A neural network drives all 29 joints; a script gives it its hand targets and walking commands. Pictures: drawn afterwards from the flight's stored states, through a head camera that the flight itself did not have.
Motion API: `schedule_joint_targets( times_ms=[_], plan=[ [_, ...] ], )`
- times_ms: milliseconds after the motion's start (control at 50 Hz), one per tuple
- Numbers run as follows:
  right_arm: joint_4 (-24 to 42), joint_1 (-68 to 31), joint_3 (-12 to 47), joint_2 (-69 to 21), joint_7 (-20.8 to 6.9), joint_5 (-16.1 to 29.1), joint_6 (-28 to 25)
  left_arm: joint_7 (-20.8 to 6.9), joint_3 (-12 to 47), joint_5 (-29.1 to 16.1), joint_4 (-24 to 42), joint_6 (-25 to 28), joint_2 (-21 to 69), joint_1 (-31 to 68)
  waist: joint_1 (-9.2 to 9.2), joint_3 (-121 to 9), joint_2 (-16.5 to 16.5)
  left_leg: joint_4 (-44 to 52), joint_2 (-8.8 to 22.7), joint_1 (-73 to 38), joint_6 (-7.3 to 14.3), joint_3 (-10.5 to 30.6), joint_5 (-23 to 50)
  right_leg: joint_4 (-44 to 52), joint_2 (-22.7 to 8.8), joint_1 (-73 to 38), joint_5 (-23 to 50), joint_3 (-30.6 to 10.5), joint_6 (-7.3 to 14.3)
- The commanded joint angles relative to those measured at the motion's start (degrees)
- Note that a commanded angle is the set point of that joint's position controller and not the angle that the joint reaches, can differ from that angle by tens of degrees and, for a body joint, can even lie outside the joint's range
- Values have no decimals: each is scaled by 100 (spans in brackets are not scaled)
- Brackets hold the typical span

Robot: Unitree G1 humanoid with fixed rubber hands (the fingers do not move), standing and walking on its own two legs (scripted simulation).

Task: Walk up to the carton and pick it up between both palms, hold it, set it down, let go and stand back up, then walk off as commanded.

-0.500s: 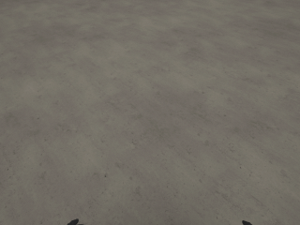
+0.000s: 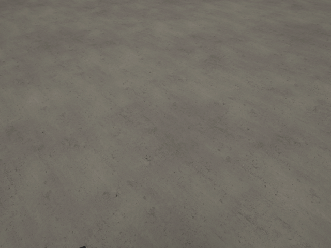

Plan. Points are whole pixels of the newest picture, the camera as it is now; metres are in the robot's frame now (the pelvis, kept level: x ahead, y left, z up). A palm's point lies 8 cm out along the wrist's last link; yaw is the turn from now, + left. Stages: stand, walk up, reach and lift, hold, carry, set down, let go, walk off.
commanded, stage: stand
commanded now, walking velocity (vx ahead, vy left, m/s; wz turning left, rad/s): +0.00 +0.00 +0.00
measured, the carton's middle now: out of the picture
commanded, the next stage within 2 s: walk up in 0.24 s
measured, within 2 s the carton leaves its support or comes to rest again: neither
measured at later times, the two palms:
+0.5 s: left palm out of the picture +0.08 +0.26 -0.12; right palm out of the picture +0.08 -0.27 -0.12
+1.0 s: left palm (124, 232) +0.18 +0.13 -0.07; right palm out of the picture -0.08 -0.41 -0.11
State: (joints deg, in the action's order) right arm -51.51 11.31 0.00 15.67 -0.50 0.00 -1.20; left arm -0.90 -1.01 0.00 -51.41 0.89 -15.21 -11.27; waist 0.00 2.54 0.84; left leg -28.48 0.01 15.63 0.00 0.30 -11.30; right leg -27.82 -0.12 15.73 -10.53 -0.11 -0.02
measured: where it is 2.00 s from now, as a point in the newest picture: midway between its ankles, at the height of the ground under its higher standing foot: outside the picture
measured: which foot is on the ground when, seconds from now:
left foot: down 0.00-0.74, up 0.76-1.00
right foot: down 0.00-0.48, up 0.50-0.70, down 0.72-1.00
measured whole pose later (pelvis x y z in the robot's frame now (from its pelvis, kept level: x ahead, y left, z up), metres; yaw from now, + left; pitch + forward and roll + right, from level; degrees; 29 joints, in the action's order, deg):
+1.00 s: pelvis -0.03 -0.10 +0.01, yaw -26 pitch -1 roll +2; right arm -48.3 11.7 0.0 24.0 2.6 -0.4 -0.2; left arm -5.7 -4.4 2.0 -45.8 -4.2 -19.1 -11.2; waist -0.5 3.1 3.0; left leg -53.2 4.9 24.9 0.3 -3.5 -24.9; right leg -23.2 6.7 15.6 -5.6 -5.2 5.7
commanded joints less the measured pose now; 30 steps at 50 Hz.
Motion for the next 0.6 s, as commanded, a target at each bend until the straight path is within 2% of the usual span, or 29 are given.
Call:
schedule_joint_targets(
  times_ms=[0,20,80,120,160,180,220,240,260,400,420,440,460,480,500,520,540,560,580],
  plan=[
    [290,-192,-358,1370,76,-7,-222,53,-396,-35,151,230,-1361,141,27,-657,153,1029,748,-462,156,694,-459,679,-652,-525,-227,-521,179],
    [258,-242,-346,1389,71,-19,-215,54,-374,-40,135,235,-1313,90,-32,-663,130,1069,756,-392,174,713,-478,647,-636,-626,-164,-487,162],
    [186,-107,-366,1355,74,-8,-211,70,-382,-30,75,221,-1334,124,51,-596,100,1064,766,-517,148,707,-462,723,-664,-481,-256,-528,169],
    [210,-151,-368,1416,82,-24,-212,72,-388,-36,75,234,-1333,126,12,-637,143,1049,751,-477,154,689,-407,738,-673,-544,-264,-535,168],
    [194,-134,-367,1401,84,-11,-222,76,-372,-32,87,237,-1357,215,56,-683,74,1032,732,-543,147,673,-261,723,-655,-548,-137,-531,170],
    [164,-142,-355,1372,84,-4,-210,78,-367,-37,42,242,-1309,112,15,-748,104,1007,746,-585,154,659,-220,738,-695,-603,-79,-532,175],
    [121,-120,-344,1352,84,-25,-209,78,-379,-39,21,235,-1369,143,49,-709,137,1010,731,-581,158,632,-239,767,-698,-598,-139,-536,164],
    [134,-117,-356,1383,79,-26,-217,76,-389,-25,3,233,-1415,168,51,-679,10,1022,740,-583,149,668,-259,810,-696,-513,-244,-562,176],
    [160,-180,-362,1442,88,-9,-218,72,-361,-35,61,231,-1321,156,5,-646,110,1004,722,-502,159,654,-270,778,-690,-577,-151,-555,175],
    [131,-230,-350,1409,87,-23,-204,83,-361,-51,-32,222,-1333,97,-11,-698,89,1101,758,-504,169,704,-366,755,-686,-654,-112,-500,159],
    [393,44,-683,2211,244,-257,-122,-185,-466,326,523,-77,-1592,312,176,-606,313,550,868,-1437,545,341,-302,176,-340,939,1245,-972,311],
    [465,199,-735,2349,317,-306,-98,-263,-451,329,723,-146,-1411,499,307,-865,844,1012,1565,-1768,901,1026,-102,-650,-59,1423,543,-544,164],
    [582,204,-782,2451,370,-368,-74,-279,-511,473,895,-229,-1353,514,356,-824,1318,1367,2573,-1568,1395,1244,77,-1677,-151,1738,-1494,-178,-63],
    [705,168,-800,2376,396,-428,-50,-269,-603,587,880,-323,-1476,490,341,-681,1029,1276,2944,-1231,1725,1226,305,-2572,-442,1847,-1771,-238,-221],
    [780,111,-813,2234,422,-470,-54,-300,-648,601,913,-374,-1520,369,248,-560,778,1253,3007,-907,1866,1061,454,-2989,-587,1892,-1693,-367,-255],
    [884,194,-791,2202,446,-504,-62,-345,-629,587,987,-383,-1541,271,247,-474,472,1254,2976,-742,1945,825,645,-3128,-677,1875,-1734,-342,-278],
    [903,166,-791,2139,471,-484,-75,-392,-640,573,1002,-385,-1503,198,178,-371,364,1221,2838,-607,1926,586,617,-3026,-870,1802,-1560,-470,-249],
    [950,97,-791,2092,474,-466,-78,-461,-640,556,1012,-398,-1447,114,132,-346,424,1189,2590,-706,1804,310,546,-2743,-951,1823,-1333,-428,-222],
    [974,82,-821,2183,489,-463,-88,-524,-677,531,1012,-406,-1471,93,133,-397,424,1119,2486,-813,1709,144,443,-2461,-995,1685,-1124,-411,-212]
  ],
)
